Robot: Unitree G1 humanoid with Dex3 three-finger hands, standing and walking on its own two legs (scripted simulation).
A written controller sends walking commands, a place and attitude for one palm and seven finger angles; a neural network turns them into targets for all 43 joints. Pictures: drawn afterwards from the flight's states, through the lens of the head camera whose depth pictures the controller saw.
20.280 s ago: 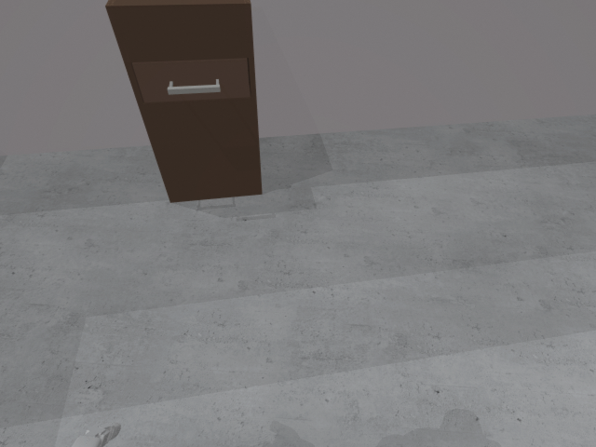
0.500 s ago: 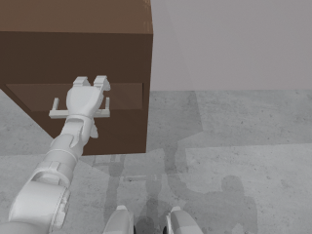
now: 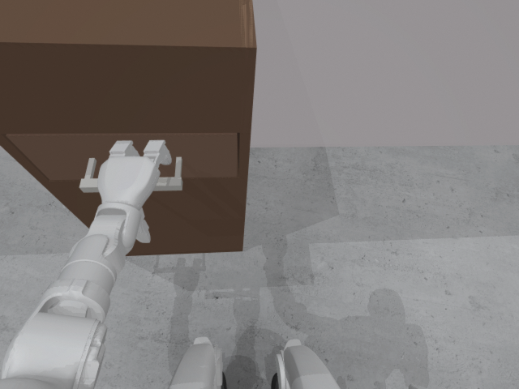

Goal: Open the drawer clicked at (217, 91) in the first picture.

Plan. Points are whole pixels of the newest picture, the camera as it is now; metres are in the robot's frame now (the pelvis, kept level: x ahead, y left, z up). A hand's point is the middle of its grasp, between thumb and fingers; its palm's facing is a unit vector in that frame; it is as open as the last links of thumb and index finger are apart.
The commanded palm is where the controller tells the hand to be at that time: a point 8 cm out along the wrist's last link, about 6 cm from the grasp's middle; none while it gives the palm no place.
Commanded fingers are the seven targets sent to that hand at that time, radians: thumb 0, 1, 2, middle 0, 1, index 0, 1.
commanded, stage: lower the fingers behind the handle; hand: left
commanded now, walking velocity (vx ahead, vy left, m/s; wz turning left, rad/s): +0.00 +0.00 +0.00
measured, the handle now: (134, 174) +0.50 +0.22 -0.07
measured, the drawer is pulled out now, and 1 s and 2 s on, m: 0.00 0.00 0.00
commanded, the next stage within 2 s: close the thumb around the handle in 1.28 s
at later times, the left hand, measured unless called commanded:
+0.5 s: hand (138, 197) +0.45 +0.21 -0.07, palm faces -0.07 -0.07 -0.99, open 13.8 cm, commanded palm +0.42 +0.21 -0.02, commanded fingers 0.00 -0.50 0.30 -0.30 -1.20 -0.30 -1.20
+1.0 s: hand (133, 205) +0.44 +0.22 -0.10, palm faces -0.07 -0.03 -1.00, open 13.8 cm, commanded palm +0.42 +0.21 -0.04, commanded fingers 0.00 -0.50 0.30 -0.30 -1.20 -0.30 -1.20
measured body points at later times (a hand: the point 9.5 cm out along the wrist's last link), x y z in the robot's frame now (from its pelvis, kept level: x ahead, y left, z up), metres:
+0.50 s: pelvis +0.00 -0.01 -0.02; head +0.13 +0.01 +0.41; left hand +0.45 +0.21 -0.01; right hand +0.04 -0.28 -0.14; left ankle +0.03 +0.09 -0.63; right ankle +0.01 -0.12 -0.63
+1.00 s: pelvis -0.01 -0.01 -0.04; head +0.14 +0.00 +0.38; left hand +0.44 +0.22 -0.04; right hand +0.05 -0.28 -0.17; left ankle +0.03 +0.09 -0.63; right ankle +0.01 -0.12 -0.63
